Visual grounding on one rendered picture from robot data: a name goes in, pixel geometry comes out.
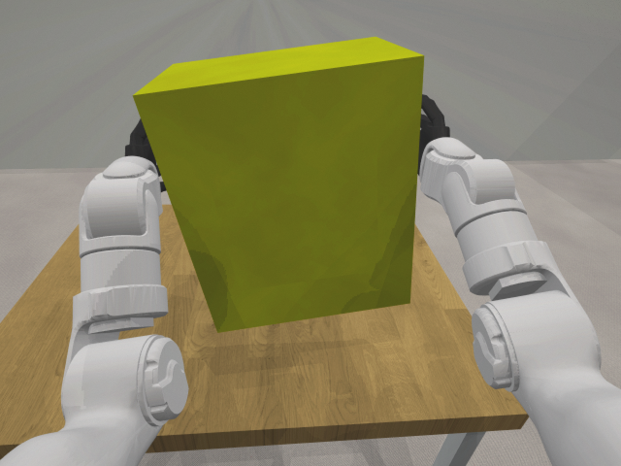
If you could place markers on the robot left forearm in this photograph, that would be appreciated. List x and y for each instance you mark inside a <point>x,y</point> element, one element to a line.
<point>119,249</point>

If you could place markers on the right robot upper arm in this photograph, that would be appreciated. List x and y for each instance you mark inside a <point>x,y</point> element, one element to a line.
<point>540,348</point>

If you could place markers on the robot left hand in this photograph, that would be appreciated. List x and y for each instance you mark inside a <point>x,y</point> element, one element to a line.
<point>140,146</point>

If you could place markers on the carton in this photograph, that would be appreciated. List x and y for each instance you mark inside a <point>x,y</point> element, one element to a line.
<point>293,175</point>

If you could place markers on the robot right forearm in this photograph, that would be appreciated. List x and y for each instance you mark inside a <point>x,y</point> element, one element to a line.
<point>503,256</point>

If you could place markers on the robot right hand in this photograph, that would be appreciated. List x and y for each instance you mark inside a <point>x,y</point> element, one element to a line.
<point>432,125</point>

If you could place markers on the table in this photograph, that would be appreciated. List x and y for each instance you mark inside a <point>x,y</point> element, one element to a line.
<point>399,371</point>

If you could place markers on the left robot upper arm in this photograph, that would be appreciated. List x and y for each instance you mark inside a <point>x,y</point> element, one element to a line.
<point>117,396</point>

